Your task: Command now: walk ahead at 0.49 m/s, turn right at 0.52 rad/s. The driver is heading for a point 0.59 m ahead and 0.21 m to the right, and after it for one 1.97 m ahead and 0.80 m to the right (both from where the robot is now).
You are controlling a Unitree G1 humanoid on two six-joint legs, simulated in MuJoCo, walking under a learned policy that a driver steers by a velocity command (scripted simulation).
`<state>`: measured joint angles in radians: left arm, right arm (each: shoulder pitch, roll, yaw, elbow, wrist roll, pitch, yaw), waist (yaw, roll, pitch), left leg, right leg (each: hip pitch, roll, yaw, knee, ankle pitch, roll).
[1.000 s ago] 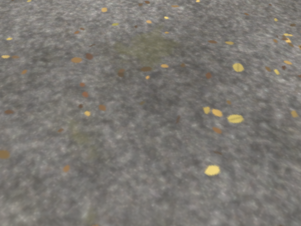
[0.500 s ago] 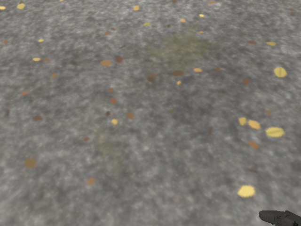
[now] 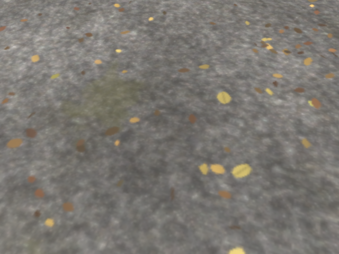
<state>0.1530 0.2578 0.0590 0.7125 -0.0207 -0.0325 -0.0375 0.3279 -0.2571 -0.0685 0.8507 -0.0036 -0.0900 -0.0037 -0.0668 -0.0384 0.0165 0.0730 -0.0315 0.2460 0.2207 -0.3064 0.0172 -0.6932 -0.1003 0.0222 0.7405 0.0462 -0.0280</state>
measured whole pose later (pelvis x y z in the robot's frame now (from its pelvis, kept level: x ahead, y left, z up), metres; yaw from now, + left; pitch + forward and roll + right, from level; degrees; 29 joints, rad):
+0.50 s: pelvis +0.28 -0.05 +0.01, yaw -17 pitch +2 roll +0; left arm 0.33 0.28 0.07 0.69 -0.02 -0.05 0.01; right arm 0.03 -0.28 -0.04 0.70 0.00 -0.10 0.01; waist 0.07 0.04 0.03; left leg -0.64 0.06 -0.10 0.61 0.03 -0.06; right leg -0.14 0.11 0.14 0.38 -0.27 -0.08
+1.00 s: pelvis +0.54 -0.10 +0.00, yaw -36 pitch +1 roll +2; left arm 0.14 0.29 0.07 0.60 -0.02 -0.02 -0.03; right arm 0.33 -0.29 -0.07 0.85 0.00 -0.09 0.00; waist -0.09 -0.04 0.04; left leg 0.00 -0.01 0.18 0.26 -0.28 0.01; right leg -0.70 -0.10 0.04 0.81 -0.02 0.00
